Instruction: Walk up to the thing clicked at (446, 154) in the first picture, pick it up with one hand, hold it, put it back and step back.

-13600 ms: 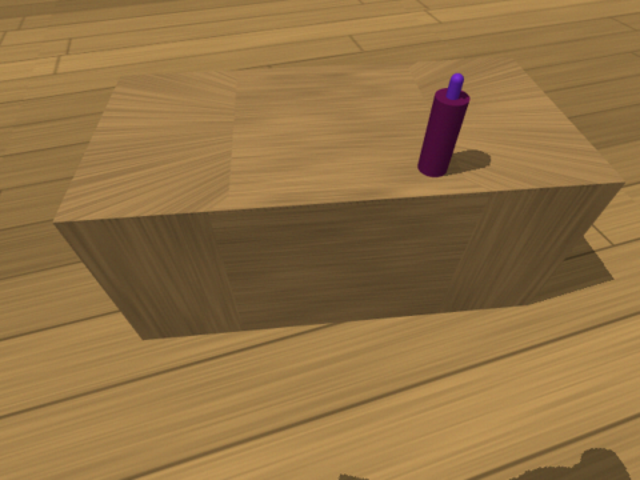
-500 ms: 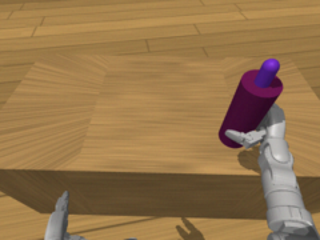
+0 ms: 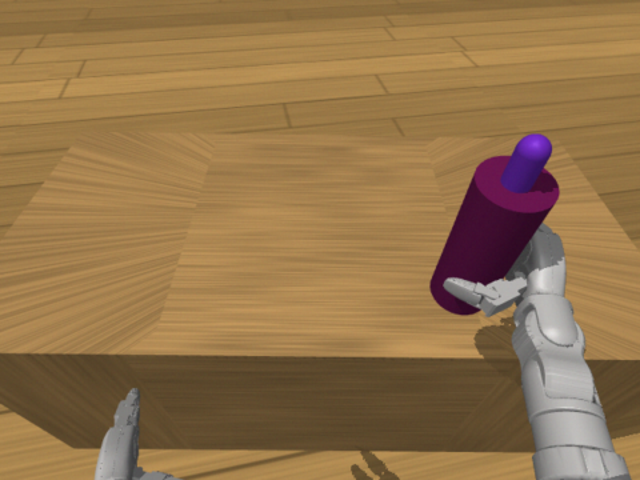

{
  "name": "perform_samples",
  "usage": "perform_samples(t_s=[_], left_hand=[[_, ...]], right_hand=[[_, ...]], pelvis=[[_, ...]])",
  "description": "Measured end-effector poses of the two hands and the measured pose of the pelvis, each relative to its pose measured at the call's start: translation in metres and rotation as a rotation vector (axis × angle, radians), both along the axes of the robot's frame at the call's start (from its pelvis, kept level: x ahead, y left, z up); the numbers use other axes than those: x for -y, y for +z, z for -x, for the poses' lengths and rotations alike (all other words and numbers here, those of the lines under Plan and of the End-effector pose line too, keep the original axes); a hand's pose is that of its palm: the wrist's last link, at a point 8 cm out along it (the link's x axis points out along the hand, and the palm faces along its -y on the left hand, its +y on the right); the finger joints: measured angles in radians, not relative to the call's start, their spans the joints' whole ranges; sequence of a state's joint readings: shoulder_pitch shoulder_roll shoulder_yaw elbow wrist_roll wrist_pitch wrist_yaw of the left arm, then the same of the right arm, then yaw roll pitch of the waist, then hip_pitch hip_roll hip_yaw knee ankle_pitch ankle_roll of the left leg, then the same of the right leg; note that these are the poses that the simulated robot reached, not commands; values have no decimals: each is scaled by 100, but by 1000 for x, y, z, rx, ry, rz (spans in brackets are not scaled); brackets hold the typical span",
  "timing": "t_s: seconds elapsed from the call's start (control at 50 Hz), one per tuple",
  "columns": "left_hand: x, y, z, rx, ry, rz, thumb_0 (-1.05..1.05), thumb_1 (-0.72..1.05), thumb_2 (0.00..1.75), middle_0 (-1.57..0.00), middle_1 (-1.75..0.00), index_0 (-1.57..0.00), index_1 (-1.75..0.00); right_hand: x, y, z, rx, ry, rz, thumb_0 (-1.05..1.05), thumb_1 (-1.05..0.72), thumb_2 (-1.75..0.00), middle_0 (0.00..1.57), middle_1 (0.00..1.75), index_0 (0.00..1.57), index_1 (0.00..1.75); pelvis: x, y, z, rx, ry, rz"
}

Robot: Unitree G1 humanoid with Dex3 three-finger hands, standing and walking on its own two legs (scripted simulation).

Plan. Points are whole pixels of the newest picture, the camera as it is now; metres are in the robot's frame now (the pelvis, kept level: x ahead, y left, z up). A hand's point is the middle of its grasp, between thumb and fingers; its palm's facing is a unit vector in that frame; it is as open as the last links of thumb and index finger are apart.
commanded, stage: hold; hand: right
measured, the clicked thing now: (489, 231) +0.34 -0.16 +0.17
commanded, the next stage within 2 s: none
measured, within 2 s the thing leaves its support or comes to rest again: neither
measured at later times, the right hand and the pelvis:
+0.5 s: hand (490, 253) +0.34 -0.17 +0.14, palm faces +0.14 +0.99 +0.00, open 11.0 cm; pelvis +0.01 +0.00 +0.01, yaw +0 degrees
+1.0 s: hand (495, 247) +0.34 -0.18 +0.15, palm faces +0.14 +0.99 +0.00, open 11.0 cm; pelvis +0.02 +0.00 +0.01, yaw -1 degrees
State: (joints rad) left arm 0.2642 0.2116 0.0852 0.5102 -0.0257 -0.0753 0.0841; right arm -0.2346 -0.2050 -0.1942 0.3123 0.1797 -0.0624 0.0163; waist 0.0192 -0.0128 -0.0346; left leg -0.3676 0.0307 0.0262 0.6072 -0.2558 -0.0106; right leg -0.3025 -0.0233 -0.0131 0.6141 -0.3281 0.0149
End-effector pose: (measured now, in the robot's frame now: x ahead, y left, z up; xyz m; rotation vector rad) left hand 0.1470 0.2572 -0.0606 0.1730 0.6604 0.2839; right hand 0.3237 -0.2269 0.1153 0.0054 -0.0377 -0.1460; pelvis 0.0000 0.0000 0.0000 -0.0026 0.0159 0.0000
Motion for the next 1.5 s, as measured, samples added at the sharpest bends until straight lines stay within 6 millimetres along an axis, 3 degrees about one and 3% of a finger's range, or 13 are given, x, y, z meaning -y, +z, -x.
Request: perform_samples(t_s=[0.88,1.5], left_hand=[[2,-6,-23,-34,-6,37,-1,-52,5,-5,-5,-6,-4],[7,-9,-15,-39,-26,49,-1,-53,5,-5,-5,-5,-4]], right_hand=[[-2,36,11,4,8,14,-1,61,-98,71,115,74,118],[-1,24,20,-29,7,4,-1,61,-98,71,115,74,118]], pelvis=[[0,11,-15,41,-12,-2],[0,12,-8,49,-12,-1]])
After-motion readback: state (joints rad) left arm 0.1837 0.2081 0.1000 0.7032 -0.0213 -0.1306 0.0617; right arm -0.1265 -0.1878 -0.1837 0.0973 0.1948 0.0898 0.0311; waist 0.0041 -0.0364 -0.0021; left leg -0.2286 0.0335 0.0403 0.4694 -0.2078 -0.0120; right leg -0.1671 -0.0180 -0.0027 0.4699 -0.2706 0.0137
